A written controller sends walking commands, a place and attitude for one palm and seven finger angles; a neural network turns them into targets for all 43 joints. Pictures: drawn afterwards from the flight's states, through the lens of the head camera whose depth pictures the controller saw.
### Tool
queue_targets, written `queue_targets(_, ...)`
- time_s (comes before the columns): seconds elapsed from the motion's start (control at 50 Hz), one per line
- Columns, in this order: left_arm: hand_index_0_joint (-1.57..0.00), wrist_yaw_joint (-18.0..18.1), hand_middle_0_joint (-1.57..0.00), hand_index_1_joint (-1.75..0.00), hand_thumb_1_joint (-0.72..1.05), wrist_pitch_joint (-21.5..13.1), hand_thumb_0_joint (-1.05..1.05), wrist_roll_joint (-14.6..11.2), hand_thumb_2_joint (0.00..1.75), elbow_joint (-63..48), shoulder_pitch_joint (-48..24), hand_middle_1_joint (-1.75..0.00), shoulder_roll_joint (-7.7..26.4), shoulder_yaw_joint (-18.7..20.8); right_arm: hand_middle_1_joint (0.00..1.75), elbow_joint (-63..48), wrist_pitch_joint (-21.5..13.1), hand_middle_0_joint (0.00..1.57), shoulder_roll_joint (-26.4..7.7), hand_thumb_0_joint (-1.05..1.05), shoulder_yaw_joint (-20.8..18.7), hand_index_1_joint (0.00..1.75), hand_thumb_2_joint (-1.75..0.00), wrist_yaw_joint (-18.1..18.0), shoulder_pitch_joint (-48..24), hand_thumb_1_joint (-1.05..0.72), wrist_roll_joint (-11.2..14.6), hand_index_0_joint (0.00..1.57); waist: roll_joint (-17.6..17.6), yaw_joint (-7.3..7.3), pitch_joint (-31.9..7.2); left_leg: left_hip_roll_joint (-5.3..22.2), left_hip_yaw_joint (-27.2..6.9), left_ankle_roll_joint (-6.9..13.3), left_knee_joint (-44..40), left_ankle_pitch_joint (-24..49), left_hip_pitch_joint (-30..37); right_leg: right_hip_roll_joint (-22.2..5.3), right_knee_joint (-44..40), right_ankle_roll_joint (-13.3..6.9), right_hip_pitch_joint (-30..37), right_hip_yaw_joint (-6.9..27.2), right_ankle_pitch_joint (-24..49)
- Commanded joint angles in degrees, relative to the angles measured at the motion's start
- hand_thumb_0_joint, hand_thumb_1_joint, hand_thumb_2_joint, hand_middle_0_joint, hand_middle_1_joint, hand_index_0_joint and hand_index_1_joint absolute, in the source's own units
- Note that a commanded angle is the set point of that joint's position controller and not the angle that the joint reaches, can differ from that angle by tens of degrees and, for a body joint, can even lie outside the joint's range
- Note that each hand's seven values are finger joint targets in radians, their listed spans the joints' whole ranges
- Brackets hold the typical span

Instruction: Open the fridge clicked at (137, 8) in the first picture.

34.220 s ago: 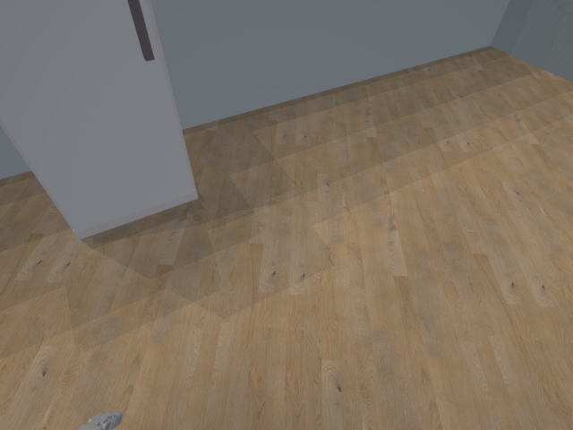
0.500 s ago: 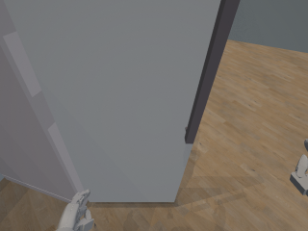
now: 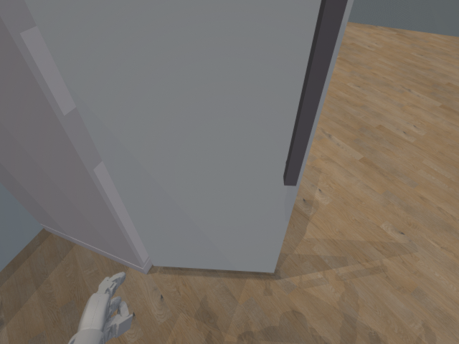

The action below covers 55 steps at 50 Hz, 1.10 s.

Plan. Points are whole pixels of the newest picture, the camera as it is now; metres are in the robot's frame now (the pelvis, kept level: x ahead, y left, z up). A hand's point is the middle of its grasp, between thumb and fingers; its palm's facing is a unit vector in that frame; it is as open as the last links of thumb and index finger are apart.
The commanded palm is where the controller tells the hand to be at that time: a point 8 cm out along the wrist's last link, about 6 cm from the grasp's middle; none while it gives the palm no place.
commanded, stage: step back with the hand held close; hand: right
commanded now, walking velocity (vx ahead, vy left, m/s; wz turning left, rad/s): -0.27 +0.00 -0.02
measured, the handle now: (310, 80) +0.49 -0.12 +0.23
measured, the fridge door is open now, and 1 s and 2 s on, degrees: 71 71 71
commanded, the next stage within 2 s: stop stepping back and stand still in 0.84 s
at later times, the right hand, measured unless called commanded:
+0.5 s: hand out of the picture +0.14 -0.29 +0.17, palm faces +0.49 +0.73 -0.48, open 7.4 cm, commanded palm +0.08 -0.30 +0.18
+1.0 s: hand out of the picture +0.04 -0.30 +0.14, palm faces +0.44 +0.82 -0.37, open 7.4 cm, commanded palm -0.05 -0.32 +0.18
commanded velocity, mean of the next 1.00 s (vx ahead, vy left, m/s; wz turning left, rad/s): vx -0.32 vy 0.01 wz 0.00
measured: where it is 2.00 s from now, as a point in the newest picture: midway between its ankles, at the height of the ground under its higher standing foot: outside the picture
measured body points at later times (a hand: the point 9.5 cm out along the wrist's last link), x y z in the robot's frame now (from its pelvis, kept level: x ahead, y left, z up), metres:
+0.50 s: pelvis -0.05 +0.00 -0.01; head -0.02 -0.03 +0.44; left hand +0.12 +0.23 -0.08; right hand +0.11 -0.32 +0.20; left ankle -0.14 +0.13 -0.73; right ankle +0.04 -0.07 -0.73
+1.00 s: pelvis -0.18 -0.02 +0.00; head -0.14 -0.07 +0.44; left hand +0.01 +0.22 -0.06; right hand +0.01 -0.34 +0.16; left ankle -0.16 +0.12 -0.71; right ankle -0.12 -0.10 -0.73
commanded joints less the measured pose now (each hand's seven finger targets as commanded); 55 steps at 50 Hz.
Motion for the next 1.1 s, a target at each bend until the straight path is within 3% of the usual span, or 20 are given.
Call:
queue_targets(0.0, -0.20, 0.7, -0.20, -0.30, 0.90, -4.3, 0.00, -0.1, 0.90, -9.2, -5.9, -0.30, 8.3, 3.0, 0.30, -10.1, -4.4, 0.20, -7.9, 0.00, -6.0, 0.30, -0.90, -1.1, -4.6, -0.90, -1.1, 0.20, -5.6, 0.20, -3.9, 0.0, -4.2, 0.2, 6.9, 3.0, 19.2, -10.7, -14.8, -2.9, -24.3, 12.3, -21.5)
queue_targets(0.1, -0.20, 0.1, -0.20, -0.30, 0.90, -5.5, 0.00, 0.5, 0.90, -8.8, -4.2, -0.30, 8.1, 3.2, 0.30, -12.7, -5.8, 0.20, -8.6, 0.00, -5.9, 0.30, -0.90, -1.3, -7.3, -0.90, -2.0, 0.20, 1.3, 0.94, -2.4, 4.2, -10.3, 2.6, -2.7, -12.9, 7.4, -7.0, -5.2, -1.8, -20.1, 10.4, -25.0)
queue_targets(0.18, -0.20, 0.0, -0.20, -0.30, 0.90, -6.6, 0.00, 0.9, 0.90, -7.4, -3.4, -0.30, 7.1, 2.4, 0.30, -16.3, -7.1, 0.20, -9.8, 0.00, -6.2, 0.30, -0.90, -2.4, -7.6, -0.90, -1.2, 0.20, 0.2, 1.79, -3.4, 6.3, -9.3, 4.0, -6.3, -16.7, -4.9, -5.2, -0.6, 0.2, -8.3, 10.0, -17.9)
queue_targets(0.22, -0.20, 0.2, -0.20, -0.30, 0.90, -7.2, 0.00, 0.9, 0.90, -7.4, -3.5, -0.30, 7.4, 2.4, 0.30, -16.9, -7.8, 0.20, -9.9, 0.00, -7.2, 0.30, -0.90, -2.7, -6.2, -0.90, -1.2, 0.20, -5.5, 1.66, -4.8, 2.7, -5.6, 2.3, -0.2, -12.8, -0.6, -7.8, -7.5, -0.6, -11.2, 13.2, -20.7)
queue_targets(0.26, -0.20, 0.5, -0.20, -0.30, 0.90, -8.2, 0.00, 1.0, 0.90, -7.8, -4.5, -0.30, 8.2, 2.7, 0.30, -17.2, -8.3, 0.20, -10.3, 0.00, -9.3, 0.30, -0.90, -2.6, -5.4, -0.90, -2.0, 0.20, -16.1, 0.66, -6.5, -3.9, -1.3, -0.1, 17.5, -4.7, 14.5, -15.4, -20.9, -3.6, -24.6, 22.7, -30.3)
queue_targets(0.34, -0.20, -0.1, -0.20, -0.30, 0.90, -8.8, 0.00, 1.4, 0.90, -6.9, -3.9, -0.30, 7.6, 3.7, 0.30, -13.0, -8.7, 0.20, -9.1, 0.00, -9.8, 0.30, -0.90, -1.6, -2.8, -0.90, -2.2, 0.20, -9.6, 0.43, -4.6, -5.0, -2.3, 0.3, 17.5, -8.2, 16.0, -17.4, -18.1, -5.1, -25.5, 20.8, -24.2)
queue_targets(0.44, -0.20, -0.5, -0.20, -0.30, 0.90, -10.0, 0.00, 1.8, 0.90, -3.5, -4.5, -0.30, 7.2, 2.7, 0.30, -11.7, -9.7, 0.20, -8.1, 0.00, -6.3, 0.30, -0.90, -0.2, -3.2, -0.90, -0.6, 0.20, -7.6, 0.95, -4.0, -4.1, -2.1, 1.2, -2.4, 0.4, 6.7, -12.4, -12.4, -1.4, -7.5, 16.5, -1.8)
queue_targets(0.5, -0.20, -0.5, -0.20, -0.30, 0.90, -9.6, 0.00, 1.5, 0.90, -2.5, -4.5, -0.30, 6.4, 2.9, 0.30, -15.7, -10.1, 0.20, -9.8, 0.00, -5.8, 0.30, -0.90, -0.1, -5.7, -0.90, 0.1, 0.20, -5.0, 0.09, -18.8, -1.6, -4.1, -0.7, -3.2, 17.8, 2.6, -11.0, -3.2, 0.1, 15.4, 9.4, 34.8)
queue_targets(0.56, -0.20, -0.9, -0.20, -0.30, 0.90, -8.5, 0.00, 0.5, 0.90, -4.5, -5.0, -0.30, 6.1, 3.6, 0.30, -20.7, -8.9, 0.20, -12.3, 0.00, -8.4, 0.30, -0.90, -0.4, -0.8, -0.90, 1.0, 0.20, -2.2, -0.24, -28.5, -2.4, -3.4, -3.4, 0.3, 16.2, 1.3, -11.0, 0.0, -0.4, 25.8, 6.6, 43.4)
queue_targets(0.64, -0.20, -1.3, -0.20, -0.30, 0.90, -6.2, 0.00, 0.4, 0.90, -7.7, -8.4, -0.30, 5.4, 3.3, 0.30, -20.4, -7.8, 0.20, -14.3, 0.00, -12.4, 0.30, -0.90, -0.1, 5.7, -0.90, 2.7, 0.20, -3.3, -0.49, -18.6, -0.2, -4.9, -1.1, -3.7, 9.2, 3.4, -9.2, -2.6, 1.1, 7.3, 5.4, 15.0)
queue_targets(0.68, -0.20, -0.9, -0.20, -0.30, 0.90, -5.1, 0.00, 0.0, 0.90, -7.5, -8.1, -0.30, 3.8, 3.0, 0.30, -17.1, -7.2, 0.20, -15.5, 0.00, -13.0, 0.30, -0.90, -0.5, 6.3, -0.90, 2.8, 0.20, 6.9, 0.42, -10.6, 9.9, -14.0, 3.0, -14.1, 1.6, -8.0, -2.5, 8.5, 4.4, 4.3, 1.7, -3.5)
queue_targets(0.72, -0.20, -0.6, -0.20, -0.30, 0.90, -4.5, 0.00, 0.4, 0.90, -5.0, -9.4, -0.30, 3.8, 3.8, 0.30, -12.7, -6.3, 0.20, -13.9, 0.00, -11.1, 0.30, -0.90, -1.2, 3.7, -0.90, 2.1, 0.20, 9.2, -0.40, -2.0, 19.3, -21.3, 10.7, -19.8, -6.8, -19.3, -0.5, 33.5, 5.6, -3.1, 6.1, -12.2)
queue_targets(0.76, -0.20, -0.4, -0.20, -0.30, 0.90, -4.5, 0.00, 1.7, 0.90, -4.3, -8.6, -0.30, 2.8, 2.7, 0.30, -9.4, -4.9, 0.20, -11.6, 0.00, -8.8, 0.30, -0.90, -0.9, -0.3, -0.90, 1.5, 0.20, 6.0, 1.26, 2.0, 17.5, -16.7, 11.0, -16.0, 4.3, -16.3, -3.1, 32.9, 5.3, -8.2, 7.3, -11.4)
queue_targets(0.84, -0.20, 1.3, -0.20, -0.30, 0.90, -4.7, 0.00, 1.0, 0.90, -3.5, -6.8, -0.30, 5.3, 1.3, 0.30, -5.8, -4.6, 0.20, -9.3, 0.00, -2.7, 0.30, -0.90, -1.2, -8.6, -0.90, 0.0, 0.20, 0.6, 2.56, 3.7, 6.4, -6.2, 4.2, -2.7, 23.2, -5.6, -3.5, -2.6, 4.5, -2.6, 4.2, -0.5)
queue_targets(0.86, -0.20, 1.8, -0.20, -0.30, 0.90, -5.3, 0.00, 0.6, 0.90, -3.7, -7.2, -0.30, 6.4, 1.5, 0.30, -7.9, -4.8, 0.20, -9.1, 0.00, -1.0, 0.30, -0.90, -1.2, -10.2, -0.90, -0.5, 0.20, -4.9, 2.15, 1.8, 3.3, -4.2, 2.4, 1.1, 20.6, -1.8, -5.3, -10.7, 4.3, -0.6, 3.8, 12.9)
queue_targets(0.88, -0.20, 1.6, -0.20, -0.30, 0.90, -5.5, 0.00, 0.5, 0.90, -4.7, -5.7, -0.30, 7.8, 2.5, 0.30, -11.6, -5.4, 0.20, -9.8, 0.00, -1.9, 0.30, -0.90, -1.4, -10.1, -0.90, -0.5, 0.20, -12.3, 0.85, -4.4, -1.0, -3.0, 0.6, 7.2, 10.2, -0.1, -12.6, -10.8, 1.9, 2.1, 10.5, 27.9)
queue_targets(0.92, -0.20, 0.0, -0.20, -0.30, 0.90, -7.1, 0.00, 0.2, 0.90, -5.6, -2.5, -0.30, 6.9, 3.8, 0.30, -18.9, -6.9, 0.20, -11.8, 0.00, -3.6, 0.30, -0.90, -1.4, -8.8, -0.90, -0.1, 0.20, -10.3, -0.04, -15.8, -3.3, -4.3, 0.2, 14.2, -12.5, -4.4, -17.9, -7.1, -2.4, 14.2, 12.9, 40.3)
queue_targets(0.96, -0.20, -0.4, -0.20, -0.30, 0.90, -9.6, 0.00, 2.0, 0.90, -6.9, -4.0, -0.30, 6.5, 3.5, 0.30, -26.5, -6.4, 0.20, -14.4, 0.00, -7.4, 0.30, -0.90, -0.9, -4.2, -0.90, 0.8, 0.20, -15.9, -0.54, -20.3, -3.9, -5.5, 0.3, 28.6, -20.2, -2.9, -20.9, -13.4, -3.8, 9.2, 23.4, 19.4)
queue_targets(1.02, -0.20, -1.8, -0.20, -0.30, 0.90, -11.4, 0.00, 0.5, 0.90, -6.4, -2.6, -0.30, 5.8, 3.6, 0.30, -30.0, -5.5, 0.20, -11.9, 0.00, -8.0, 0.30, -0.90, -2.2, 1.9, -0.90, 0.9, 0.20, -10.6, 0.37, -17.9, -3.0, -3.2, 0.4, 23.7, -15.4, -3.0, -17.6, -14.8, -3.4, 9.6, 17.9, 2.6)
queue_targets(1.08, -0.20, -1.7, -0.20, -0.30, 0.90, -10.7, 0.00, 0.8, 0.90, -6.0, -4.0, -0.30, 4.6, 2.2, 0.30, -24.5, -3.4, 0.20, -11.4, 0.00, -9.3, 0.30, -0.90, -2.9, 6.8, -0.90, 1.5, 0.20, -13.9, 0.89, -12.8, -5.8, 3.2, 1.0, 10.4, -18.0, 5.8, -13.1, -23.6, 1.5, 1.3, 14.8, -21.5)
